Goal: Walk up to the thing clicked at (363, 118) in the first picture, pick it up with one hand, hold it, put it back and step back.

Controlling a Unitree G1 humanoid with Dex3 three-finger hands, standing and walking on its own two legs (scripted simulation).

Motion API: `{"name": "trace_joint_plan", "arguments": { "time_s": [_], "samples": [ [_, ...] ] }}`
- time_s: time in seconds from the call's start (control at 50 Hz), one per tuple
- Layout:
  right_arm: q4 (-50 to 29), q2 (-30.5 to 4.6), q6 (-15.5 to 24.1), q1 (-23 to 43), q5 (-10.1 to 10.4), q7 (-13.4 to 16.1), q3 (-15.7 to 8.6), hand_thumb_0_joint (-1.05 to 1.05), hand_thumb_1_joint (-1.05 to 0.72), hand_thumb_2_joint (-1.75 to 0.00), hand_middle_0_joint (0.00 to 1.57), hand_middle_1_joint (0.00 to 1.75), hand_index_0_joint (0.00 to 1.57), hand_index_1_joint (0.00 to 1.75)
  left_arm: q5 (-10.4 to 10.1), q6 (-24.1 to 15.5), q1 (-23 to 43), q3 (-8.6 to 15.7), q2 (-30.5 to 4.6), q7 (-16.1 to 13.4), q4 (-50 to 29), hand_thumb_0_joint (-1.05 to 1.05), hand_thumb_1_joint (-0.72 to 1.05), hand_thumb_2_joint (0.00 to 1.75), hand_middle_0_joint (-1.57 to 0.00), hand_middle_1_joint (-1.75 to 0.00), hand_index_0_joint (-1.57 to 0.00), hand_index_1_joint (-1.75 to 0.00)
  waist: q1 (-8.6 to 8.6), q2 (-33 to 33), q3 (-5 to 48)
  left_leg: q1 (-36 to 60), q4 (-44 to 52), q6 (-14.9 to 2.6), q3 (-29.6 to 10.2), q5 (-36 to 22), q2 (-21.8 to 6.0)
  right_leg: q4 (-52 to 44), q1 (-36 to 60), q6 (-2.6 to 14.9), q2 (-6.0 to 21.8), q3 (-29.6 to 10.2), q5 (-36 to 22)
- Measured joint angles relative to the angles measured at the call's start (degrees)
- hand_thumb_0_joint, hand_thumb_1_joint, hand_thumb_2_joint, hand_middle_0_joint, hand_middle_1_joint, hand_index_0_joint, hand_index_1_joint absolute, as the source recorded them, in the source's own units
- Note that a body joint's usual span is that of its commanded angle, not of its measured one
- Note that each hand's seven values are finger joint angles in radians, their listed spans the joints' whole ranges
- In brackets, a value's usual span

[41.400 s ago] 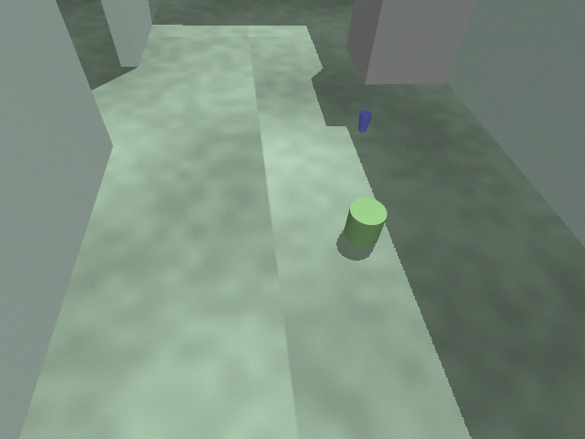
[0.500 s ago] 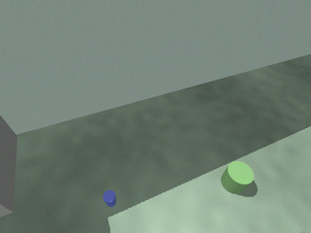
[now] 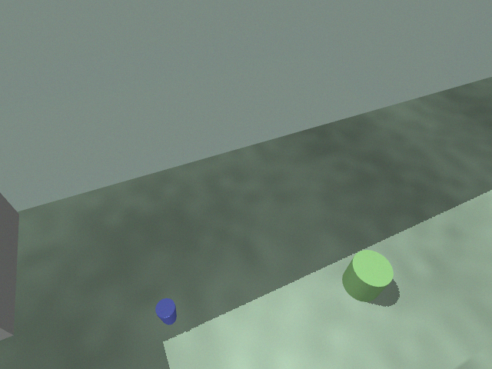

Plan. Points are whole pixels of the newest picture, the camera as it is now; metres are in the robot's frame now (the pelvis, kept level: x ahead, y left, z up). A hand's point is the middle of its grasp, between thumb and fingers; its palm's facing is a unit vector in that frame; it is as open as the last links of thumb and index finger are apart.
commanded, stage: stand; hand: left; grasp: from above
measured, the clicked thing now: (167, 313) +0.46 +0.26 -0.72
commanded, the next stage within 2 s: step back in 1.28 s
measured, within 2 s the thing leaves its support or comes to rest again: neither
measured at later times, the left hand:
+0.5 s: hand out of the picture +0.09 +0.23 -0.16, palm faces +0.01 -0.94 -0.34, open 7.3 cm
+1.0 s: hand out of the picture +0.09 +0.23 -0.15, palm faces +0.00 -0.94 -0.34, open 7.3 cm
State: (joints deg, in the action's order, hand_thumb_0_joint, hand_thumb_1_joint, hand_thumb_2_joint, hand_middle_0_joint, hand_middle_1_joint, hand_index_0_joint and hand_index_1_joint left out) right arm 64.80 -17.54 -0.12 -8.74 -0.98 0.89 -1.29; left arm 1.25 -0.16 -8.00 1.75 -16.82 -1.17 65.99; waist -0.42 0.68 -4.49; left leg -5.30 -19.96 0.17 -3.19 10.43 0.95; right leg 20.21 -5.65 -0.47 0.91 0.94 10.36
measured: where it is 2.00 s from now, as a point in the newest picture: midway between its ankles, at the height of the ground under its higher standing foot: outside the picture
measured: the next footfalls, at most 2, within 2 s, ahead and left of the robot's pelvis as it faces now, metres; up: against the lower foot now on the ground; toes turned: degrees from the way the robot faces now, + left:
left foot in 1.60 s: -0.01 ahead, +0.13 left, +0.00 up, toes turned -2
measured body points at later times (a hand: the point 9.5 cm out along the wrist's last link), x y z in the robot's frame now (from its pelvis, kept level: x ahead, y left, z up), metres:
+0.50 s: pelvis +0.01 -0.01 +0.00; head +0.02 -0.02 +0.45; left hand +0.09 +0.28 -0.13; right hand +0.08 -0.30 -0.14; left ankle +0.01 +0.12 -0.75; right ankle +0.01 -0.12 -0.75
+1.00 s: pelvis +0.01 -0.02 +0.00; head +0.02 -0.02 +0.45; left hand +0.09 +0.28 -0.13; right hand +0.08 -0.31 -0.14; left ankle +0.01 +0.12 -0.75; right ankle +0.01 -0.12 -0.75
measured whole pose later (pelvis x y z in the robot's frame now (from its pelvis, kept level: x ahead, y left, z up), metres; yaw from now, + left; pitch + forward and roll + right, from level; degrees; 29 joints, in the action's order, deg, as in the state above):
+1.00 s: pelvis +0.01 -0.02 +0.00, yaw +0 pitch -3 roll +0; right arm 65.0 -18.8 0.3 -6.8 -0.7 0.4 -0.3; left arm 0.7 -0.6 -5.8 1.3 -18.5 -0.3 65.5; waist 0.0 0.8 -3.6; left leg -4.5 -17.5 1.6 -3.3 10.3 -0.5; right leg 18.8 -5.5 0.9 -0.5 1.1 10.6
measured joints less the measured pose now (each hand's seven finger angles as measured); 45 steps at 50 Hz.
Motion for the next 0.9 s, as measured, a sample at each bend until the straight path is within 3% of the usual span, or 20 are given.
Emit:
{"name": "trace_joint_plan", "arguments": {
  "time_s": [0.9],
  "samples": [
    [0.1,-1.2,0.6,2.1,0.3,-0.3,0.9,0.01,-0.9,-0.9,0.2,0.3,0.2,0.3,-0.5,-0.4,2.5,-0.3,-1.6,0.8,-0.4,0.0,0.91,0.89,-0.2,-0.3,-0.21,-0.3,0.37,0.1,0.9,1.0,2.5,1.29,0.0,-0.1,-1.4,-1.4,0.3,1.26,-1.3,0.1,0.3]
  ]
}}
